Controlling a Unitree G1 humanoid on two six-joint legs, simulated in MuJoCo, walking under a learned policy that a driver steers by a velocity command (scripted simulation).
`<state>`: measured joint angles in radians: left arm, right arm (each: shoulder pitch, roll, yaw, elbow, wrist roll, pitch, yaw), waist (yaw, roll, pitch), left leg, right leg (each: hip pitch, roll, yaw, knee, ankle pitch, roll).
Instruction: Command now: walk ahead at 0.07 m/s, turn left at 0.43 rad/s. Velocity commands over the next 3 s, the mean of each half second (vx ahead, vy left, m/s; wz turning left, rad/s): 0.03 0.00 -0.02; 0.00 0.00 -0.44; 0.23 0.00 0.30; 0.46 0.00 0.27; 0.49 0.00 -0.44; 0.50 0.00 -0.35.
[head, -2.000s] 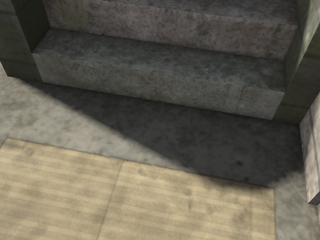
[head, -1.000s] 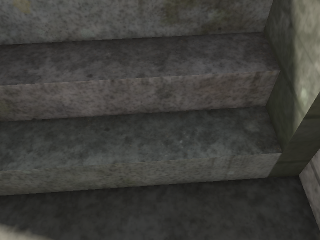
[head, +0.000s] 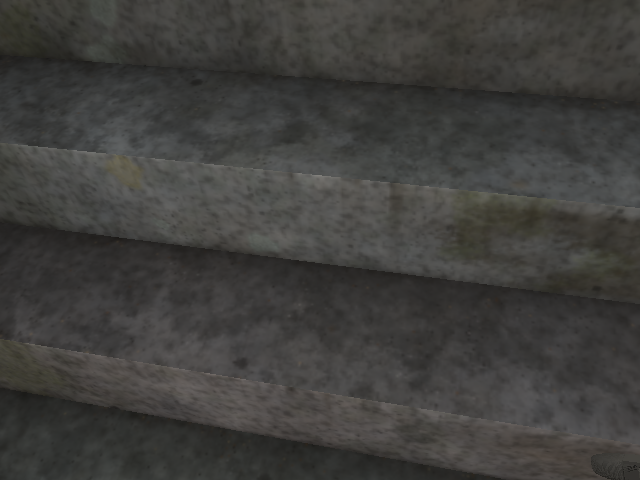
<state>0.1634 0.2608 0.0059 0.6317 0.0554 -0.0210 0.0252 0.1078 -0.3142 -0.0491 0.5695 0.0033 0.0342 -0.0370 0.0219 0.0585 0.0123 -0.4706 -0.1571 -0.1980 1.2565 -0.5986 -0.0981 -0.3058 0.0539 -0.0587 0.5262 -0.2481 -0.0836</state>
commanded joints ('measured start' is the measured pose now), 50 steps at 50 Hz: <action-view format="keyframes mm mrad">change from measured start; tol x32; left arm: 1 -52 100 29 -102 -5 18 23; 50 2 54 9 -124 0 9 30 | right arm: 1 89 -120 -48 -46 5 26 -10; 50 -18 18 -20 -14 -22 -10 -13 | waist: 1 -64 -97 -63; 16 0 -268 -73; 25 -35 285 -9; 38 -5 112 -97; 41 36 -435 -143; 50 -33 -156 -140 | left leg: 1 -181 66 40 394 13 -102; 20 308 158 159 -814 357 54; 25 139 587 -224 -1029 525 421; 35 398 463 144 -794 942 329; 39 247 417 215 -670 611 208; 42 -254 160 100 54 -133 14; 50 -11 161 160 -217 292 -1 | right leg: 1 136 -335 284 -108 778 -189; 22 -36 -156 307 -107 37 -42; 27 -318 -6 160 1209 -380 177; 39 77 -32 -26 -64 24 77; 41 288 -455 672 -167 672 -253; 50 47 -231 182 -135 336 -112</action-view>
